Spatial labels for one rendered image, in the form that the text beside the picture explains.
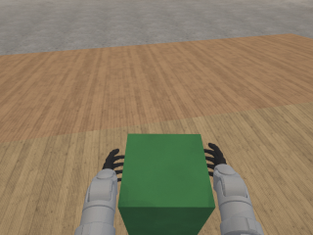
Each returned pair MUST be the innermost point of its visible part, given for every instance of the robot right forearm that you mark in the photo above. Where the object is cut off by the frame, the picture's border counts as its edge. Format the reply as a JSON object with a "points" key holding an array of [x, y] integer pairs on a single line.
{"points": [[234, 203]]}

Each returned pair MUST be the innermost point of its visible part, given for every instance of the carton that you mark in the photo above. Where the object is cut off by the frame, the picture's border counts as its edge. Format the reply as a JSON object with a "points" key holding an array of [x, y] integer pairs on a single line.
{"points": [[165, 187]]}

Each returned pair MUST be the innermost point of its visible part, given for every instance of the left robot hand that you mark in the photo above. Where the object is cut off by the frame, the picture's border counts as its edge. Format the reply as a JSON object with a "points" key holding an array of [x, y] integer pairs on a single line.
{"points": [[109, 163]]}

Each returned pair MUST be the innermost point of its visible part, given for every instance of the robot left forearm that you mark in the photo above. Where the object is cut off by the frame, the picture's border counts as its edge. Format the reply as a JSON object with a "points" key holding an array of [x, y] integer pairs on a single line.
{"points": [[99, 205]]}

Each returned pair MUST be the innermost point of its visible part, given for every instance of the right robot hand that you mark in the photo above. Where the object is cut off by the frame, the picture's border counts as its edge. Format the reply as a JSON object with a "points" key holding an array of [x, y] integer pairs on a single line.
{"points": [[218, 157]]}

